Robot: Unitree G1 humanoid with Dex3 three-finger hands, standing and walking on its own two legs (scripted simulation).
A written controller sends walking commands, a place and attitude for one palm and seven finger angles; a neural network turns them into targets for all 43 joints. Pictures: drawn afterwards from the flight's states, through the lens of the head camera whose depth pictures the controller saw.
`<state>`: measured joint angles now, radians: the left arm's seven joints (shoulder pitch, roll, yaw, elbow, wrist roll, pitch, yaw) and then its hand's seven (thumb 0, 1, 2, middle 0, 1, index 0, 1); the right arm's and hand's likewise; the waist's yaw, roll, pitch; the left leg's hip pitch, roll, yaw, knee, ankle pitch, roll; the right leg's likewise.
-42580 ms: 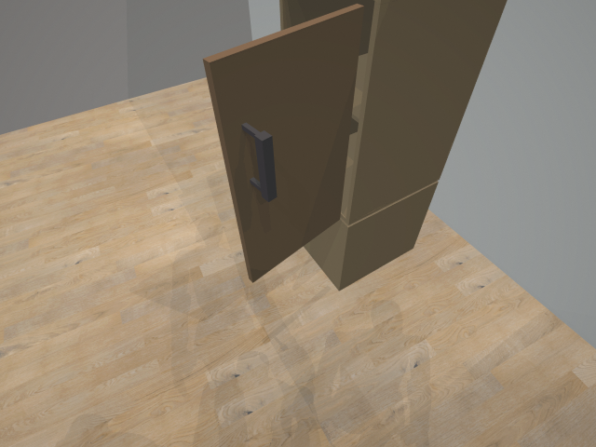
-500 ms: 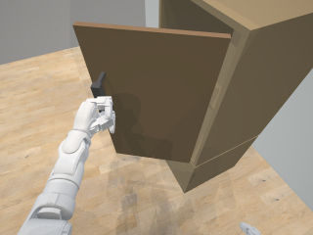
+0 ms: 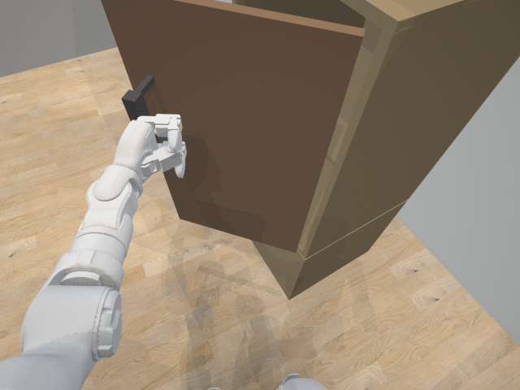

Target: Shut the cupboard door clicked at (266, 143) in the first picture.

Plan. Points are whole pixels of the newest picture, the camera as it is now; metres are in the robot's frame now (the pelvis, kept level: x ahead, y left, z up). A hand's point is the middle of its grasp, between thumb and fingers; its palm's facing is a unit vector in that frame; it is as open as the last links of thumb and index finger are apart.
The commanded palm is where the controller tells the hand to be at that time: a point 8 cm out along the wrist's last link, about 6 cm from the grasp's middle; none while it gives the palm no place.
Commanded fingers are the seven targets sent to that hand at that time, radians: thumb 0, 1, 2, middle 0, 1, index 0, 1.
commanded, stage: push the door shut along its arc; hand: left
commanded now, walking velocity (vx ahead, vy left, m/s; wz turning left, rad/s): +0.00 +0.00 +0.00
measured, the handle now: (151, 122) +0.53 +0.15 +0.09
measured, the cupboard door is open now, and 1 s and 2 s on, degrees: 42 24 20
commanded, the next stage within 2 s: pull the fist back off the door in 0.86 s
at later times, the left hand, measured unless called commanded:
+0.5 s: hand (206, 129) +0.50 +0.06 +0.10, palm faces -0.44 -0.90 +0.00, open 3.1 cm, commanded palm +0.51 +0.12 +0.09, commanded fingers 0.00 0.90 0.90 -1.30 -1.50 -1.30 -1.50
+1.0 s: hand (224, 113) +0.54 +0.03 +0.10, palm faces -0.48 -0.87 +0.04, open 3.1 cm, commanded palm +0.54 +0.08 +0.09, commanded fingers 0.00 0.90 0.90 -1.30 -1.50 -1.30 -1.50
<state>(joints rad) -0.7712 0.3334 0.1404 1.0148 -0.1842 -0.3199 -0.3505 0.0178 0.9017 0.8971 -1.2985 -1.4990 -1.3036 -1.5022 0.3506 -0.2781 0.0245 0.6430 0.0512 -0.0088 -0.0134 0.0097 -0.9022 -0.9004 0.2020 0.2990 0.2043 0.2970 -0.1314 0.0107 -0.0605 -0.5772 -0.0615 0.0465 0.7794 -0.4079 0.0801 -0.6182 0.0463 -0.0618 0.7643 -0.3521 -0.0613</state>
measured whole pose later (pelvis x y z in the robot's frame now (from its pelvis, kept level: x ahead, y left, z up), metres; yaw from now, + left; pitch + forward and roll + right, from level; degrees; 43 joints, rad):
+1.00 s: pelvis +0.01 +0.00 -0.02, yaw +0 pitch +22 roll -2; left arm -1.21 0.37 0.13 1.26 -0.15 -0.19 -0.43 -0.02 0.96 0.97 -1.30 -1.50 -1.30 -1.50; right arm 0.38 -0.29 0.02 0.70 0.01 -0.03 -0.03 0.01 -0.90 -0.90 0.20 0.30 0.21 0.30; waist -0.22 0.03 -0.09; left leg -0.83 -0.05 0.03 0.93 -0.48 0.08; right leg -0.86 0.05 -0.09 0.89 -0.41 -0.07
